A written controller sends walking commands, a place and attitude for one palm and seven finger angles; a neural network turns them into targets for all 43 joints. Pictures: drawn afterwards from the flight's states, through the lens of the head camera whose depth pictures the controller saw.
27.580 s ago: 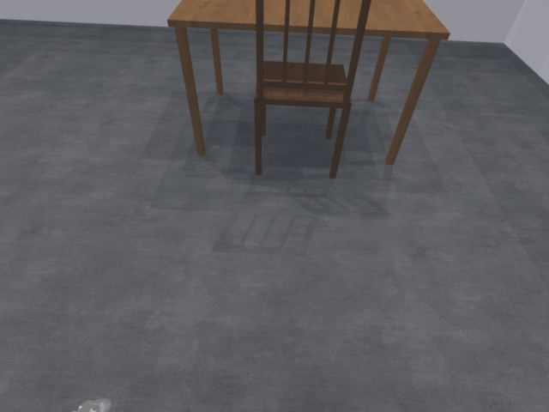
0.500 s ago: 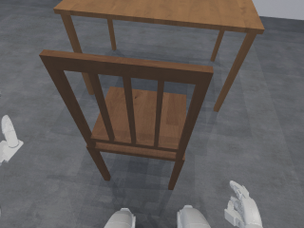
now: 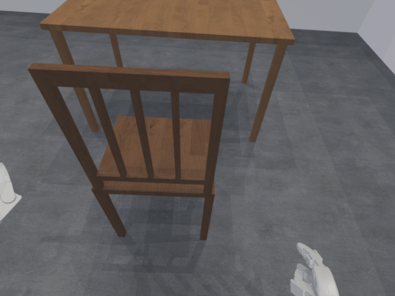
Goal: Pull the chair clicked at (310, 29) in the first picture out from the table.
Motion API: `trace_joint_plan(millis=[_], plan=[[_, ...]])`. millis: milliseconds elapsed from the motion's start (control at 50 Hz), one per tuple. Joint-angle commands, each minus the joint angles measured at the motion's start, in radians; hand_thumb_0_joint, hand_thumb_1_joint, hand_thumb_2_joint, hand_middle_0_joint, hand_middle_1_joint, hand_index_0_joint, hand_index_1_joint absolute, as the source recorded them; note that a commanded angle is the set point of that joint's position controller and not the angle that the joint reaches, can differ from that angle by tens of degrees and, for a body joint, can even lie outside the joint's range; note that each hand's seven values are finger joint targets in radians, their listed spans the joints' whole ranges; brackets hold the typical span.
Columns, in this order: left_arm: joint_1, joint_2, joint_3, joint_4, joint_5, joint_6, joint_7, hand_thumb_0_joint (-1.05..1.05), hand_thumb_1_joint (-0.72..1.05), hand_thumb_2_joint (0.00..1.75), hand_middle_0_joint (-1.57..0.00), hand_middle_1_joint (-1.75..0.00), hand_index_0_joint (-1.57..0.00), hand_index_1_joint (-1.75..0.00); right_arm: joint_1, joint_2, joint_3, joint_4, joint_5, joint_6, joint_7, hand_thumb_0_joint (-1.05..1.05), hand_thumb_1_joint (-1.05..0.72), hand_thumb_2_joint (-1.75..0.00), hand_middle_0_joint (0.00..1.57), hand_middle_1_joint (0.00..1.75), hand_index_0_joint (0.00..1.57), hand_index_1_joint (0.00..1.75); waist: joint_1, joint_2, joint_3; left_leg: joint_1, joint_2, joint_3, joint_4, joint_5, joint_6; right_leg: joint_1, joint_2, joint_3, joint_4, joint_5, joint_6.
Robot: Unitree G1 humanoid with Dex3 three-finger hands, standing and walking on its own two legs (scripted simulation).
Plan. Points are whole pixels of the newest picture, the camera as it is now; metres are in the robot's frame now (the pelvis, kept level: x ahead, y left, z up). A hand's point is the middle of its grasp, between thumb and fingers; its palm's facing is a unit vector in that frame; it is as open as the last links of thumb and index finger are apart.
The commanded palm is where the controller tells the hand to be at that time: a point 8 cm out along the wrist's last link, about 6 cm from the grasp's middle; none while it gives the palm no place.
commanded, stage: stop stepping back and stand still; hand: left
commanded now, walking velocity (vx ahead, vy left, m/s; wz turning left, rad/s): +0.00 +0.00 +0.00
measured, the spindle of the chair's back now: (144, 140) +0.51 +0.17 -0.03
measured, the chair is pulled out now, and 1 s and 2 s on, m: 0.57 0.57 0.57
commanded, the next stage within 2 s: let the arm hang, fingers relaxed in 0.54 s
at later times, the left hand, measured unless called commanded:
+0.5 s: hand out of the picture +0.15 +0.26 +0.18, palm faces +0.45 -0.78 -0.45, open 7.5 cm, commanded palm +0.09 +0.31 +0.19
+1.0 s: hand out of the picture +0.03 +0.18 -0.16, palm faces +0.12 -0.98 -0.14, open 6.7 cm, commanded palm none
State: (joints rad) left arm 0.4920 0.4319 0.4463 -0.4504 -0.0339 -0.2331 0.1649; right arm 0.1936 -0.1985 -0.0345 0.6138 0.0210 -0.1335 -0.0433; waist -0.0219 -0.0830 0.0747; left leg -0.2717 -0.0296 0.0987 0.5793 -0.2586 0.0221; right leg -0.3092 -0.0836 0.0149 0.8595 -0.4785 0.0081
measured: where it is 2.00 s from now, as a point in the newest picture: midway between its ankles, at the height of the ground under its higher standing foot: outside the picture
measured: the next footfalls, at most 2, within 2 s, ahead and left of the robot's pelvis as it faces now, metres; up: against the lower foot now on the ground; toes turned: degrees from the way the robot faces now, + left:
none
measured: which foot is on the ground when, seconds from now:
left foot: down 0.00-1.00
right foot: down 0.00-1.00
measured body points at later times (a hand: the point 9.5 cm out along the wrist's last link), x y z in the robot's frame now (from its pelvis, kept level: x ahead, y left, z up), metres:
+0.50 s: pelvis -0.04 +0.00 +0.02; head -0.04 +0.01 +0.46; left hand +0.12 +0.30 +0.20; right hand +0.10 -0.23 -0.07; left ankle -0.01 +0.13 -0.72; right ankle +0.01 -0.11 -0.72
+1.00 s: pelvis -0.03 +0.00 +0.01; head -0.01 +0.04 +0.46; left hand +0.02 +0.23 -0.14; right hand +0.03 -0.23 -0.12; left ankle -0.01 +0.13 -0.72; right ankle +0.01 -0.11 -0.72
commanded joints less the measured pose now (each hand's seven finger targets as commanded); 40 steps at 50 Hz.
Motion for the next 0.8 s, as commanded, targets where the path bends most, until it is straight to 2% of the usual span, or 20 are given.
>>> trace_joint_plan(millis=[0,40,60,120,140,160,220,280,300,320,360,420,480,520,600,620,640,680,740,780], plan=[[0.061,0.288,0.206,-0.382,0.014,-0.079,0.014,0.0,0.9,0.9,-0.2,-0.3,-0.2,-0.3,-0.075,-0.114,-0.022,-0.147,-0.003,-0.076,0.01,0.0,-0.9,-0.9,0.2,0.3,0.2,0.3,0.033,0.409,-0.09,-0.093,0.263,-0.285,-0.233,0.17,0.12,0.077,-0.002,-0.031,-0.194,0.007,-0.007],[0.134,0.248,0.209,-0.311,0.008,-0.084,0.013,0.0,0.9,0.9,-0.2,-0.3,-0.2,-0.3,-0.051,-0.125,-0.025,-0.141,0.01,-0.068,0.008,0.0,-0.9,-0.9,0.2,0.3,0.2,0.3,0.027,0.275,-0.096,-0.235,0.19,-0.192,-0.163,-0.151,0.063,0.255,0.019,-0.058,-0.375,0.206,-0.002],[0.159,0.25,0.221,-0.256,0.002,-0.083,0.015,0.0,0.9,0.9,-0.2,-0.3,-0.2,-0.3,-0.045,-0.121,-0.03,-0.141,0.012,-0.056,0.004,0.0,-0.9,-0.9,0.2,0.3,0.2,0.3,0.016,0.207,-0.089,-0.27,0.14,-0.153,-0.116,-0.285,0.037,0.262,-0.006,-0.01,-0.424,0.206,-0.016],[0.16,0.229,0.212,-0.125,-0.016,-0.062,0.017,0.0,0.9,0.9,-0.2,-0.3,-0.2,-0.3,-0.009,-0.127,-0.058,-0.135,0.015,-0.016,-0.007,0.0,-0.9,-0.9,0.2,0.3,0.2,0.3,0.0,-0.137,-0.05,-0.097,0.033,-0.088,0.268,-0.26,-0.025,-0.13,-0.207,0.345,-0.722,-0.274,-0.131],[0.123,0.207,0.189,-0.109,-0.021,-0.055,0.017,0.0,0.9,0.9,-0.2,-0.3,-0.2,-0.3,-0.014,-0.129,-0.058,-0.127,0.01,-0.009,-0.007,0.0,-0.9,-0.9,0.2,0.3,0.2,0.3,-0.007,-0.151,-0.032,-0.054,0.044,-0.109,0.334,-0.199,-0.023,-0.198,-0.252,0.356,-0.742,-0.256,-0.162],[0.088,0.2,0.179,-0.085,-0.019,-0.052,0.019,0.0,0.9,0.9,-0.2,-0.3,-0.2,-0.3,-0.019,-0.122,-0.045,-0.109,0.005,-0.011,-0.007,0.0,-0.9,-0.9,0.2,0.3,0.2,0.3,-0.018,-0.135,-0.054,-0.016,0.056,-0.118,0.294,-0.15,-0.012,-0.191,-0.236,0.284,-0.699,-0.168,-0.156],[0.011,0.159,0.111,-0.045,-0.004,-0.053,0.023,0.0,0.9,0.9,-0.2,-0.3,-0.2,-0.3,-0.045,-0.105,-0.01,-0.099,-0.003,-0.033,-0.03,0.0,-0.9,-0.9,0.2,0.3,0.2,0.3,-0.016,0.015,-0.069,0.043,0.058,-0.096,-0.063,-0.123,0.004,-0.09,-0.114,0.092,-0.563,-0.063,-0.079],[-0.037,0.126,0.037,-0.132,0.006,-0.063,0.022,0.0,0.9,0.9,-0.2,-0.3,-0.2,-0.3,-0.051,-0.141,-0.026,-0.103,-0.008,-0.068,-0.04,0.0,-0.9,-0.9,0.2,0.3,0.2,0.3,0.018,0.133,-0.042,-0.015,0.152,-0.257,-0.292,-0.171,0.056,0.025,-0.016,0.066,-0.459,0.049,-0.025],[-0.047,0.135,0.032,-0.185,0.008,-0.064,0.024,0.0,0.9,0.9,-0.2,-0.3,-0.2,-0.3,-0.058,-0.144,-0.029,-0.111,-0.001,-0.071,-0.042,0.0,-0.9,-0.9,0.2,0.3,0.2,0.3,0.024,0.133,-0.063,-0.016,0.185,-0.278,-0.302,-0.085,0.063,0.075,0.007,0.034,-0.411,0.151,-0.011],[-0.049,0.158,0.051,-0.213,0.01,-0.064,0.025,0.0,0.9,0.9,-0.2,-0.3,-0.2,-0.3,-0.061,-0.14,-0.028,-0.103,0.0,-0.076,-0.04,0.0,-0.9,-0.9,0.2,0.3,0.2,0.3,0.03,0.156,-0.115,-0.04,0.192,-0.278,-0.305,-0.148,0.061,0.127,0.002,0.024,-0.406,0.128,-0.002],[-0.066,0.172,0.069,-0.27,0.033,-0.053,0.031,0.0,0.9,0.9,-0.2,-0.3,-0.2,-0.3,-0.074,-0.129,-0.021,-0.106,-0.004,-0.082,-0.038,0.0,-0.9,-0.9,0.2,0.3,0.2,0.3,0.024,0.243,-0.077,-0.201,0.188,-0.279,-0.371,-0.393,0.062,0.203,0.015,0.011,-0.374,0.072,0.002],[-0.084,0.205,0.096,-0.343,0.041,-0.06,0.046,0.0,0.9,0.9,-0.2,-0.3,-0.2,-0.3,-0.063,-0.118,-0.022,-0.11,-0.002,-0.097,-0.042,0.0,-0.9,-0.9,0.2,0.3,0.2,0.3,0.027,0.273,-0.051,-0.217,0.161,-0.244,-0.338,-0.356,0.053,0.226,0.018,0.017,-0.411,0.138,-0.003],[-0.004,0.196,0.125,-0.288,0.028,-0.06,0.046,0.0,0.9,0.9,-0.2,-0.3,-0.2,-0.3,-0.048,-0.109,-0.02,-0.105,-0.007,-0.103,-0.032,0.0,-0.9,-0.9,0.2,0.3,0.2,0.3,0.028,0.234,-0.082,-0.135,0.129,-0.21,-0.273,-0.222,0.031,0.205,0.009,0.053,-0.478,0.18,-0.022],[0.047,0.174,0.129,-0.203,0.021,-0.054,0.041,0.0,0.9,0.9,-0.2,-0.3,-0.2,-0.3,-0.031,-0.104,-0.019,-0.1,-0.005,-0.093,-0.029,0.0,-0.9,-0.9,0.2,0.3,0.2,0.3,0.024,0.216,-0.074,-0.139,0.121,-0.192,-0.274,-0.262,0.019,0.187,0.008,0.066,-0.51,0.117,-0.025],[0.061,0.122,0.085,-0.049,0.001,-0.035,0.024,0.0,0.9,0.9,-0.2,-0.3,-0.2,-0.3,-0.028,-0.113,-0.022,-0.091,-0.001,-0.071,-0.022,0.0,-0.9,-0.9,0.2,0.3,0.2,0.3,0.013,0.046,-0.049,-0.053,0.11,-0.165,-0.203,-0.115,0.009,0.099,-0.02,0.104,-0.584,0.154,-0.032],[-0.047,-0.011,-0.314,0.557,0.102,0.149,-0.133,0.0,0.9,0.9,-0.2,-0.3,-0.2,-0.3,-0.042,-0.238,-0.053,0.103,-0.026,-0.052,0.061,0.0,-0.9,-0.9,0.2,0.3,0.2,0.3,-0.036,0.025,-0.046,-0.065,0.103,-0.171,-0.009,0.207,0.009,-0.001,-0.057,0.017,-0.37,0.508,-0.057],[-0.028,-0.093,-0.317,0.576,0.079,0.211,-0.162,0.0,0.9,0.9,-0.2,-0.3,-0.2,-0.3,0.013,-0.16,-0.049,0.11,-0.021,-0.006,0.052,0.0,-0.9,-0.9,0.2,0.3,0.2,0.3,-0.013,0.005,-0.134,-0.001,0.106,-0.157,-0.014,0.26,0.002,-0.003,-0.063,0.032,-0.375,0.522,-0.064],[-0.06,-0.137,-0.342,0.611,0.071,0.232,-0.166,0.0,0.9,0.9,-0.2,-0.3,-0.2,-0.3,0.012,-0.139,-0.03,0.098,-0.033,0.027,0.047,0.0,-0.9,-0.9,0.2,0.3,0.2,0.3,0.003,0.012,-0.146,-0.041,0.134,-0.206,-0.053,0.212,0.017,0.002,-0.053,-0.001,-0.36,0.403,-0.054],[-0.145,-0.119,-0.359,0.755,0.071,0.236,-0.159,0.0,0.9,0.9,-0.2,-0.3,-0.2,-0.3,0.011,-0.133,-0.008,0.092,-0.046,0.072,0.046,0.0,-0.9,-0.9,0.2,0.3,0.2,0.3,0.015,-0.145,-0.141,-0.067,0.113,-0.236,-0.063,0.218,0.033,0.056,-0.047,0.019,-0.353,0.403,-0.064],[-0.173,-0.106,-0.368,0.863,0.071,0.239,-0.152,0.0,0.9,0.9,-0.2,-0.3,-0.2,-0.3,0.02,-0.141,-0.005,0.109,-0.047,0.091,0.043,0.0,-0.9,-0.9,0.2,0.3,0.2,0.3,0.016,-0.161,-0.162,-0.01,0.101,-0.227,-0.077,0.249,0.029,0.073,-0.051,0.03,-0.36,0.426,-0.074]])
